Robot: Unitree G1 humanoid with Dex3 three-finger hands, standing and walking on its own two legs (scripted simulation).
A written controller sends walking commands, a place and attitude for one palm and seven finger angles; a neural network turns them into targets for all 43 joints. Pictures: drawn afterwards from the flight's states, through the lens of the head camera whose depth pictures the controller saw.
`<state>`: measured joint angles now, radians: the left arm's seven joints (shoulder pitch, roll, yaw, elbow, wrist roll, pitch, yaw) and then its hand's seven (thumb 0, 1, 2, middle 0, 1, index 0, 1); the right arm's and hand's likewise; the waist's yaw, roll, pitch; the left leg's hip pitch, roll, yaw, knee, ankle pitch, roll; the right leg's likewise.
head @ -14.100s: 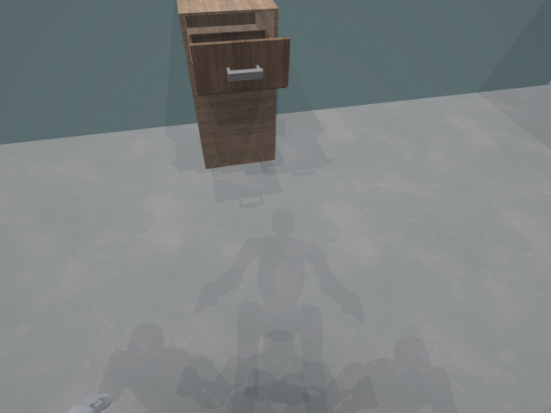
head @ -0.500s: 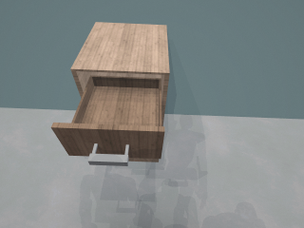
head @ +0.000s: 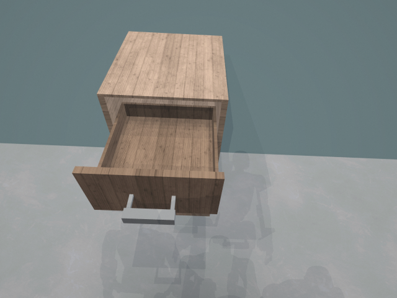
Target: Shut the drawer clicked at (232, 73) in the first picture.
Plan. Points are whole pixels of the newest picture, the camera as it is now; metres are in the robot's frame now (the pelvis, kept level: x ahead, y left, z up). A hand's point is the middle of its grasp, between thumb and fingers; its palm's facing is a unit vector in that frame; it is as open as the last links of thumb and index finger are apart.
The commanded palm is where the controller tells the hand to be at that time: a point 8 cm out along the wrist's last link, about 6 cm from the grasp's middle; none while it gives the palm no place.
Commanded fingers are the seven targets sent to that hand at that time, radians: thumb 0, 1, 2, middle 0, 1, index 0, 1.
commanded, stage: raise the hand and make a fist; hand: left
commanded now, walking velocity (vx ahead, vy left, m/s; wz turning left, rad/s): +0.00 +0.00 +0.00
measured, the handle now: (150, 207) +0.34 +0.14 -0.08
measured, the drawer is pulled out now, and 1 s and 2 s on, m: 0.28 0.28 0.28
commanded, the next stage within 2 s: bring the fist close to the handle in 1.94 s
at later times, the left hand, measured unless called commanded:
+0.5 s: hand out of the picture +0.11 +0.13 -0.07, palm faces +0.07 -1.00 +0.02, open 5.8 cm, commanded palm +0.10 +0.20 -0.04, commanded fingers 0.00 0.90 0.90 -0.68 -0.82 -0.68 -0.82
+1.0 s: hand (122, 284) +0.15 +0.15 +0.00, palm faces +0.14 -0.99 -0.06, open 3.4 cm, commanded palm +0.10 +0.18 -0.01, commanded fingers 0.00 0.90 0.90 -1.18 -1.36 -1.18 -1.36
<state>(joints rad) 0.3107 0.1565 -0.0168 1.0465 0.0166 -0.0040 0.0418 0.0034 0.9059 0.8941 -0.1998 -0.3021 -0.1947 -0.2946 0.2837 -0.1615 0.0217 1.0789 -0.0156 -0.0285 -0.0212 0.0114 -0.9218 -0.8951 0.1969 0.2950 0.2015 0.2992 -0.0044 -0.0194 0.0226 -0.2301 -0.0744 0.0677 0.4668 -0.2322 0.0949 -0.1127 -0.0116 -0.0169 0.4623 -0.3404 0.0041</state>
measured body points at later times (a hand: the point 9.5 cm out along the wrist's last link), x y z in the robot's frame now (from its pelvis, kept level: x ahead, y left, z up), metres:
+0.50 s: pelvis -0.03 -0.04 -0.08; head +0.00 -0.02 +0.37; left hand +0.10 +0.18 -0.07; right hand +0.21 -0.27 -0.10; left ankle +0.01 +0.06 -0.74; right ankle -0.01 -0.10 -0.74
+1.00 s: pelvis +0.00 -0.04 -0.07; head +0.04 -0.04 +0.38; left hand +0.14 +0.20 +0.00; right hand +0.15 -0.29 -0.16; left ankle +0.01 +0.06 -0.74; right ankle -0.01 -0.10 -0.74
